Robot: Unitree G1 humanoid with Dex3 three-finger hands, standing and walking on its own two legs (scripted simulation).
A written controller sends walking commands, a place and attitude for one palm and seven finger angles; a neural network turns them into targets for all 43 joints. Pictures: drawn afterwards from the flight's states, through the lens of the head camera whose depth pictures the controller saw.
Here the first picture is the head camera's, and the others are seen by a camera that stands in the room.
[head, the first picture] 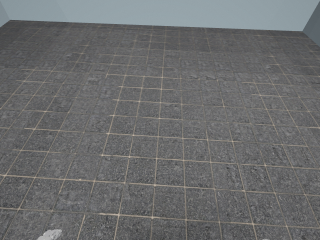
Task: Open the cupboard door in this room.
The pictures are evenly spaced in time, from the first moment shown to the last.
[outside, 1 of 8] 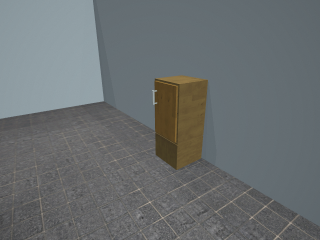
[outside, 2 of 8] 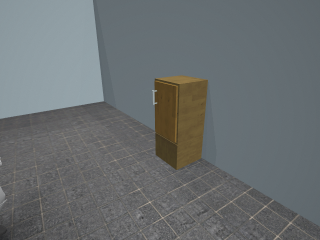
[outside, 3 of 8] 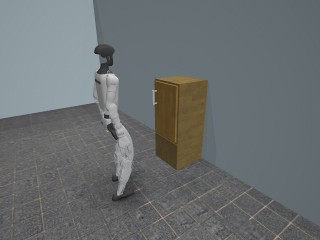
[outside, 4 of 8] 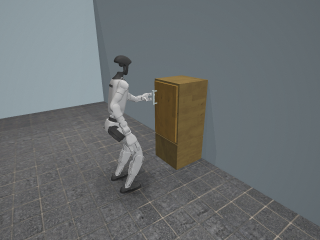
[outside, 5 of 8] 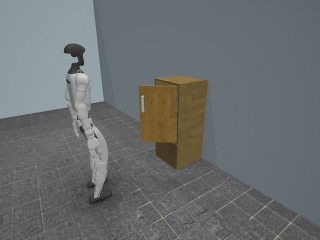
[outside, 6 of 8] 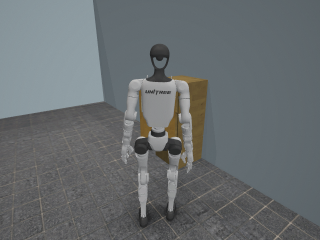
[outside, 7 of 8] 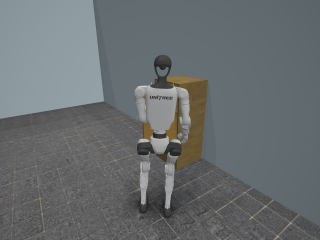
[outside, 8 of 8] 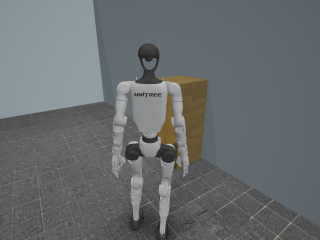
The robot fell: no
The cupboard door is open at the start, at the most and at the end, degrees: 0 98 97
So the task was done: yes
